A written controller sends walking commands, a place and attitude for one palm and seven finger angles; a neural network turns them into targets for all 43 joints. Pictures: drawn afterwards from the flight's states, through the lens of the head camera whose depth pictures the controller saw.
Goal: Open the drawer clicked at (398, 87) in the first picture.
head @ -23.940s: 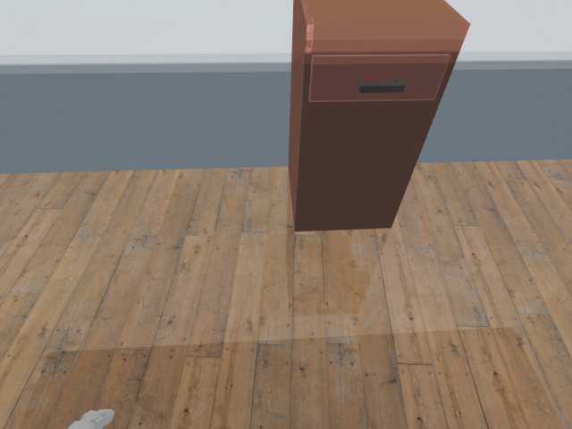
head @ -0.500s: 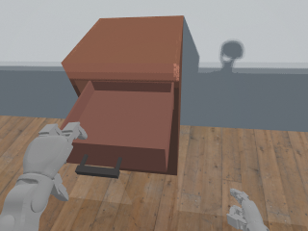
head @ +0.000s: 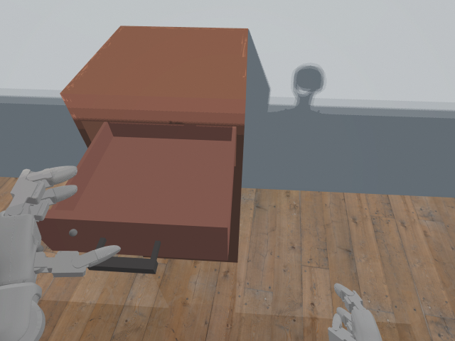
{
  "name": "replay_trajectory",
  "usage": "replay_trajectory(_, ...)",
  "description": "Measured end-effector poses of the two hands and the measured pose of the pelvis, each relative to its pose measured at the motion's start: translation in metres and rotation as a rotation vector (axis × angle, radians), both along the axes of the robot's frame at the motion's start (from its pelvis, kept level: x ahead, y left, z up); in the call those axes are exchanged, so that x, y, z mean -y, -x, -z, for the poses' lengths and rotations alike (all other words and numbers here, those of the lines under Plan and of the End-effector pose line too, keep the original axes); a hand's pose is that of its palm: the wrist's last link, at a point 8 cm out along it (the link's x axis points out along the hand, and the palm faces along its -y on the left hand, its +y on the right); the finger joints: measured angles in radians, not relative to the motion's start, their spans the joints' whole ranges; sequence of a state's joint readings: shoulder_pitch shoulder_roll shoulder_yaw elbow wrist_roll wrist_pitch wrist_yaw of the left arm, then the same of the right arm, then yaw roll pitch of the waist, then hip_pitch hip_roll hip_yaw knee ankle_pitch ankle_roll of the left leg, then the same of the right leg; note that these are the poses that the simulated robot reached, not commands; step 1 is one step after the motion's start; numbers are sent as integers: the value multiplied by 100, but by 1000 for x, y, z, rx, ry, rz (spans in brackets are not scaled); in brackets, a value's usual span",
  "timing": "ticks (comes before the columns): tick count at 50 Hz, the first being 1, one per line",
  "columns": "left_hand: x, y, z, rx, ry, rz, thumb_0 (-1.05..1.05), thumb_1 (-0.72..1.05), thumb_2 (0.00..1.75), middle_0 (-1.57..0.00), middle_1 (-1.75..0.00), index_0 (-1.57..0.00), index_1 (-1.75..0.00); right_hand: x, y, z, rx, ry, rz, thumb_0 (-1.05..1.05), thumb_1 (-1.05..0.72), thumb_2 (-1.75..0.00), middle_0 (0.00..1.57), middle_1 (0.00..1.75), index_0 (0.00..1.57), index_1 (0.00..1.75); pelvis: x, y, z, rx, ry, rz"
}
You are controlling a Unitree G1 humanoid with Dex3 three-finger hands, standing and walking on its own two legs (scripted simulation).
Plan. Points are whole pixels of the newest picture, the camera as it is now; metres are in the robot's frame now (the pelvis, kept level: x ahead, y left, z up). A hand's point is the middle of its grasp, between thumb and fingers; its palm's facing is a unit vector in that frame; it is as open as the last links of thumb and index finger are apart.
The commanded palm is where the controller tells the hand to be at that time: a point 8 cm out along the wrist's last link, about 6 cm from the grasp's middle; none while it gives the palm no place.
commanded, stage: draw the hand back to the body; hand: left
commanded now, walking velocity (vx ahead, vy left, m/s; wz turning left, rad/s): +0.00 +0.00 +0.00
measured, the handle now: (125, 254) +0.27 +0.24 -0.04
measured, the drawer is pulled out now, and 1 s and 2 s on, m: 0.30 0.30 0.30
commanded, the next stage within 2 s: step back with the hand held close in 0.62 s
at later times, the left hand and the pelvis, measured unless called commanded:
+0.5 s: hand (51, 248) +0.18 +0.25 +0.16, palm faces +0.43 -0.81 -0.39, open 8.0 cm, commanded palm +0.13 +0.29 +0.17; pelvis +0.00 +0.00 +0.00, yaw +0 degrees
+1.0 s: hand (45, 267) +0.16 +0.25 +0.15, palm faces +0.32 -0.80 -0.50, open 7.4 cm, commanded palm +0.10 +0.30 +0.17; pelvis -0.03 +0.01 +0.00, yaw +1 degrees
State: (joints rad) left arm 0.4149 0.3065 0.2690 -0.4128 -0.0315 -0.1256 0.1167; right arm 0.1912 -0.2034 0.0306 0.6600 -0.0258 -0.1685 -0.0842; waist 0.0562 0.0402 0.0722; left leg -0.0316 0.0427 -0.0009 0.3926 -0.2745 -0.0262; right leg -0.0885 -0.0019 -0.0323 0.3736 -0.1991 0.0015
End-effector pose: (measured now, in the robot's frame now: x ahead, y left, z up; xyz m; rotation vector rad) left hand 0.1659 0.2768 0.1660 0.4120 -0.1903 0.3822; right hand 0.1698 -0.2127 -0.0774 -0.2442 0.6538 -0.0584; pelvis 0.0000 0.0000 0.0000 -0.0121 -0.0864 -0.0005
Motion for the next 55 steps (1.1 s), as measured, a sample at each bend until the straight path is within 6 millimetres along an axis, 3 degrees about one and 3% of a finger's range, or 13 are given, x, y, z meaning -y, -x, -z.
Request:
replay_trajectory(8, -1, 7, -3, -28, -30, 4, 0, 14, 58, -26, -78, -27, -78, 4, -3, 2, -2, -2, 17, 1, -91, -89, 20, 30, 21, 30, -4, -4, 0, -14, 0, 1)
replay_trajectory(20, -11, 23, -6, -36, -41, -47, 0, 55, 76, -23, -51, -24, -52, -10, -19, -5, 48, -26, -10, 1, -91, -89, 20, 30, 21, 30, -5, -2, 0, -11, 2, -3)
replay_trajectory(28, -11, 29, -6, -29, -26, -59, 1, 79, 86, -21, -36, -22, -37, -15, -18, -6, 55, -30, -33, 1, -91, -89, 20, 30, 21, 30, -4, 2, 0, -3, 0, -10)
replay_trajectory(38, -8, 35, -8, -22, -37, -50, 1, 87, 89, -21, -31, -22, -31, -10, -6, -4, 40, -31, -21, 1, -91, -89, 20, 30, 21, 30, -2, 9, 0, -4, 0, -13)
replay_trajectory(45, -11, 36, -11, -51, -109, -5, 1, 88, 90, -21, -30, -21, -30, 4, 6, -1, -19, 1, 26, 1, -90, -89, 21, 30, 21, 30, -6, 19, 1, -87, 8, -23)
replay_trajectory(55, -21, 56, -1, -130, -136, 24, 1, 88, 90, -21, -30, -22, -30, 9, 27, 2, -53, 29, 97, 1, -91, -89, 20, 30, 20, 30, -17, 38, 5, -111, -6, -22)
